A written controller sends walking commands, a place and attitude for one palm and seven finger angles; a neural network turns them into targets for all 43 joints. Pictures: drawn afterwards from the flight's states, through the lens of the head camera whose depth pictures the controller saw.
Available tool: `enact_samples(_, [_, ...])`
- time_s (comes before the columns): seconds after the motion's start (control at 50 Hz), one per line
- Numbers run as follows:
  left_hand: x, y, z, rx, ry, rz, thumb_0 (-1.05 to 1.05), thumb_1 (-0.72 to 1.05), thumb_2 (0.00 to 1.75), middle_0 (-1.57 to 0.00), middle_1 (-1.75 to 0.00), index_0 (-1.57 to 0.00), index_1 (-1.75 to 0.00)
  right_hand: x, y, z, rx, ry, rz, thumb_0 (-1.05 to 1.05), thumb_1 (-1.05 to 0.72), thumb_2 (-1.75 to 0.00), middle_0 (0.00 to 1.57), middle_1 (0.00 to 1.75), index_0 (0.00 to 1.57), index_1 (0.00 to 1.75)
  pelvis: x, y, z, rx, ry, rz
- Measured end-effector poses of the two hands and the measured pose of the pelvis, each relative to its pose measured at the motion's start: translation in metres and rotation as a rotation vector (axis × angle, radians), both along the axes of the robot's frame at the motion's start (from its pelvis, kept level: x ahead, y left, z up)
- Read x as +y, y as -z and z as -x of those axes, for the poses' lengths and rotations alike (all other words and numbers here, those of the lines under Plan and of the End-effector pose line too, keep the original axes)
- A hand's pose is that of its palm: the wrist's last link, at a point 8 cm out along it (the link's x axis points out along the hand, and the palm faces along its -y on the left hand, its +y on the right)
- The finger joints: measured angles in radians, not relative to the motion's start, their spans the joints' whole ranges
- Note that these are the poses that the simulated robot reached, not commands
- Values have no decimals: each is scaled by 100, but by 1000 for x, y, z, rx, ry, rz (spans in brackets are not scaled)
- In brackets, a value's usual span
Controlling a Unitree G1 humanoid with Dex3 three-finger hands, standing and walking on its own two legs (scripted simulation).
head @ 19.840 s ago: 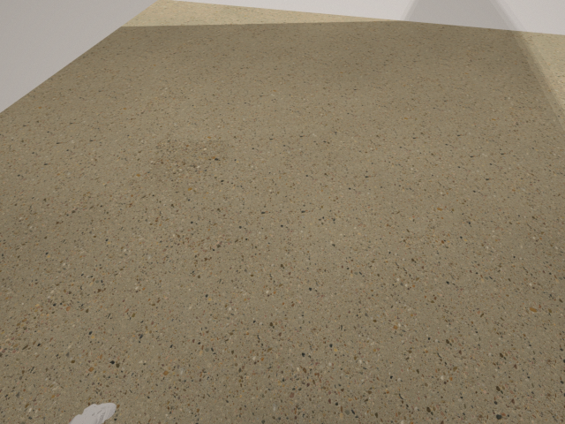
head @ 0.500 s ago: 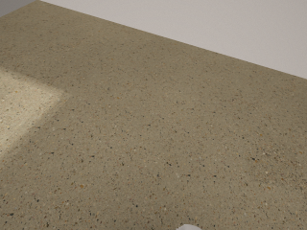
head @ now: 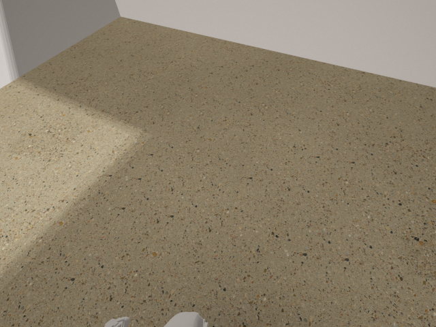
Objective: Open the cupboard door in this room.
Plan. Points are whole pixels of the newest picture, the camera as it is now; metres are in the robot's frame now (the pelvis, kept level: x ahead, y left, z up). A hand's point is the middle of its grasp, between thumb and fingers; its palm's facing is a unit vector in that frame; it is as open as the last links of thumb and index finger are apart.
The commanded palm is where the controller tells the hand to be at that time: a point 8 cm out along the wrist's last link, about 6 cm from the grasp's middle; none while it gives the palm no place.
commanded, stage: turn or walk to find it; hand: left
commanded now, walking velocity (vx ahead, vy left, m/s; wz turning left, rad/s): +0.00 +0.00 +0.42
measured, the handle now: out of the picture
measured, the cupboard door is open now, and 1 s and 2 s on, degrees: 0 0 0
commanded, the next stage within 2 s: none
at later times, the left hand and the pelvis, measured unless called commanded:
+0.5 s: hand out of the picture -0.04 +0.27 -0.18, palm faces +0.27 -0.93 -0.25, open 7.4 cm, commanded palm none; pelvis -0.02 +0.05 +0.00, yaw +13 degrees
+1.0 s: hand out of the picture -0.03 +0.19 -0.15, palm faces +0.42 -0.87 -0.27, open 7.4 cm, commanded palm none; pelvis -0.02 -0.01 +0.00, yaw +26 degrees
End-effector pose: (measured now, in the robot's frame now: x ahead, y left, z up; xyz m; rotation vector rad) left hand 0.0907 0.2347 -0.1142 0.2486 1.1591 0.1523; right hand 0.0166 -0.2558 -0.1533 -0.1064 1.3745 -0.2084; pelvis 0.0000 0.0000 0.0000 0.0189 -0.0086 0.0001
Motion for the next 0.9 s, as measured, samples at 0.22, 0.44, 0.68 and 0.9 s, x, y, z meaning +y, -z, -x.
enact_samples(0.22, [14, 13, 85, 119, -169, 32, 0, 90, 90, -20, -30, -21, -30, 8, -13, -40, 0, -158, 34, 1, -91, -89, 20, 30, 20, 30, 8, -3, 7, 1, -108, -5])
enact_samples(0.44, [71, 36, 153, 225, -326, 53, 0, 90, 90, -20, -30, -20, -30, 74, -35, -108, -187, -344, 78, 1, -91, -89, 20, 30, 20, 30, 44, 3, 20, -4, -197, 32])
enact_samples(0.68, [69, 14, 120, 70, -350, 30, 0, 90, 90, -20, -30, -20, -30, 81, -28, -98, -149, -388, 19, 1, -90, -89, 20, 30, 20, 30, 35, -5, 24, 5, -292, 31])
enact_samples(0.9, [13, -2, 120, -14, -403, -9, 0, 90, 90, -20, -30, -20, -30, 27, 1, -87, -34, -413, -16, 1, -91, -89, 20, 30, 20, 30, -8, 1, 23, -1, -398, -8])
